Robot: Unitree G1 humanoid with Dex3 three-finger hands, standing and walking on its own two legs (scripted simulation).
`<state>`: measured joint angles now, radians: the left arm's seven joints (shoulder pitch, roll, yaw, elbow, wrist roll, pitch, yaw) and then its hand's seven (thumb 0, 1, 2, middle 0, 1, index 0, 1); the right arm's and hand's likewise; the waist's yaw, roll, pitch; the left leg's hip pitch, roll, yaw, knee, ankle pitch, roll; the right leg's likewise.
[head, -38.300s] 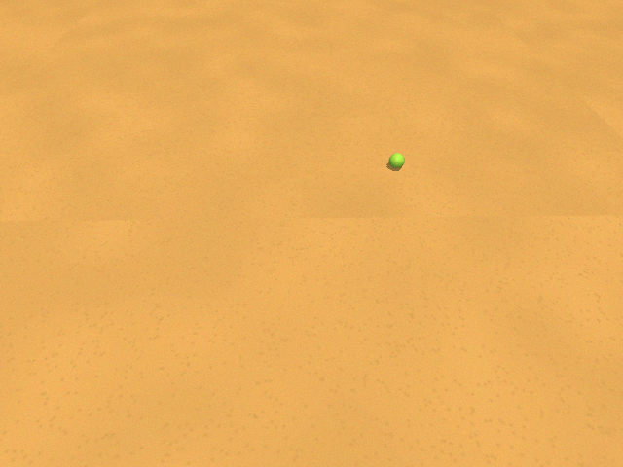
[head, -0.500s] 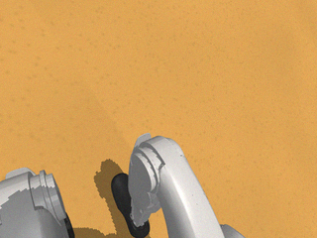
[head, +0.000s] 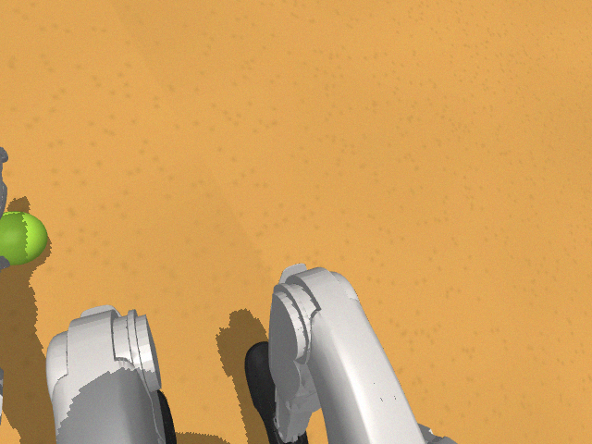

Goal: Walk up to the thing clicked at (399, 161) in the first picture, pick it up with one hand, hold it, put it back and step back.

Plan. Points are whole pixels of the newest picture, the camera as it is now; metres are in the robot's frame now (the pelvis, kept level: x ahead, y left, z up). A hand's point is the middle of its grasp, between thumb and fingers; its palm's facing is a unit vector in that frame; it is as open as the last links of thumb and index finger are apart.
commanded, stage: withdraw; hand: left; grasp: from above
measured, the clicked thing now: (15, 238) +0.44 +0.30 -0.28
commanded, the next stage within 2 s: home in 0.46 s
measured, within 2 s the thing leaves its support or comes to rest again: neither
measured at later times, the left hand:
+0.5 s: hand out of the picture +0.37 +0.28 -0.09, palm faces -0.52 -0.10 -0.85, open 14.2 cm
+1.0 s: hand out of the picture +0.40 +0.30 -0.07, palm faces -0.27 -0.42 -0.87, open 10.3 cm
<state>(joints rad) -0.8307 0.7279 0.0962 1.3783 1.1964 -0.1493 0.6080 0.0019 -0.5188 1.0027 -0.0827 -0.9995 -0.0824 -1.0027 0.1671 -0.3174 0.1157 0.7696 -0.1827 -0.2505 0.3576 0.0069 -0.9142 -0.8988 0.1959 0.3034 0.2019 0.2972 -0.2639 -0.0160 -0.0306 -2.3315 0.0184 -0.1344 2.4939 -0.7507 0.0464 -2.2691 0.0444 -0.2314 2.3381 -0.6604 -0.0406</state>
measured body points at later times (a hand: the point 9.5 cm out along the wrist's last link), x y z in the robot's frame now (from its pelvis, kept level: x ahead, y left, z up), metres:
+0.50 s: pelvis -0.02 -0.01 +0.07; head +0.17 +0.06 +0.46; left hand +0.39 +0.28 -0.04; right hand +0.10 -0.28 -0.04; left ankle +0.06 +0.11 -0.28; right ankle +0.10 -0.09 -0.28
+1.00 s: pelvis +0.00 +0.00 +0.08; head +0.21 +0.05 +0.47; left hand +0.42 +0.32 -0.02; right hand +0.08 -0.24 -0.06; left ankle +0.06 +0.11 -0.28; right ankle +0.10 -0.09 -0.28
